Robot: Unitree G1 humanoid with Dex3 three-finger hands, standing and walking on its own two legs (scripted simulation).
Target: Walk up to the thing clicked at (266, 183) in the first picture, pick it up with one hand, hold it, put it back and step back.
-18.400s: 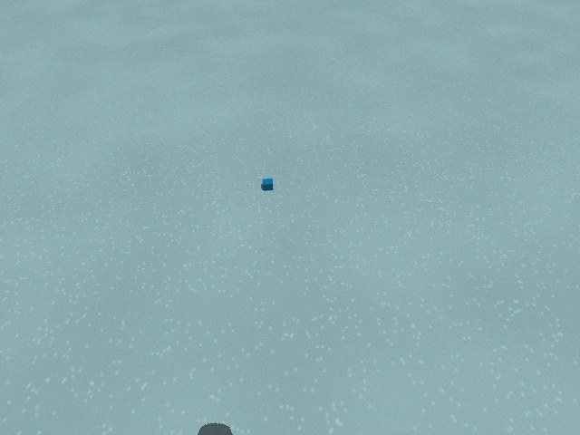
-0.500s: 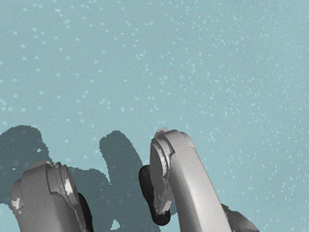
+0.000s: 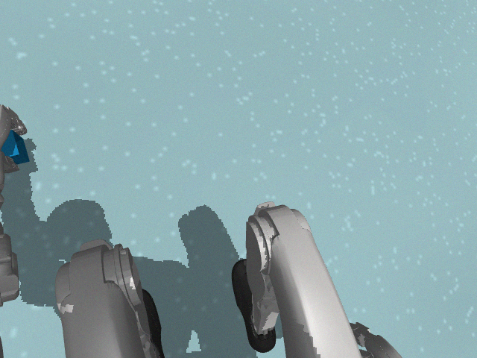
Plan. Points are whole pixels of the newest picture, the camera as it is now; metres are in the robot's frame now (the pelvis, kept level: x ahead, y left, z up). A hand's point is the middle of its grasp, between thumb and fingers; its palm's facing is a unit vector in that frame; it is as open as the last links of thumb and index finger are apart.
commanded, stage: lift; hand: left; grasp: from above
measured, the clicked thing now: (3, 150) +0.49 +0.33 -0.18
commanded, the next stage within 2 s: hold in 1.68 s
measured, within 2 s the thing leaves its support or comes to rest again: neither
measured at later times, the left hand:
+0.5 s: hand out of the picture +0.42 +0.33 -0.03, palm faces -0.43 -0.11 -0.90, open 7.2 cm
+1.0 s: hand out of the picture +0.35 +0.31 +0.18, palm faces -0.40 -0.16 -0.90, open 7.2 cm
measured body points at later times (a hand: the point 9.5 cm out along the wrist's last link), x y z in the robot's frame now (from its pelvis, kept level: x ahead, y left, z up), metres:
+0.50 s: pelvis -0.01 +0.00 +0.07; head +0.20 +0.05 +0.47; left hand +0.44 +0.33 +0.02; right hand +0.09 -0.27 -0.05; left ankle +0.08 +0.13 -0.30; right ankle +0.10 -0.12 -0.30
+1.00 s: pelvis +0.01 +0.00 +0.26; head +0.13 +0.03 +0.69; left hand +0.37 +0.31 +0.23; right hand +0.16 -0.24 +0.14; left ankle +0.08 +0.12 -0.30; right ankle +0.10 -0.12 -0.30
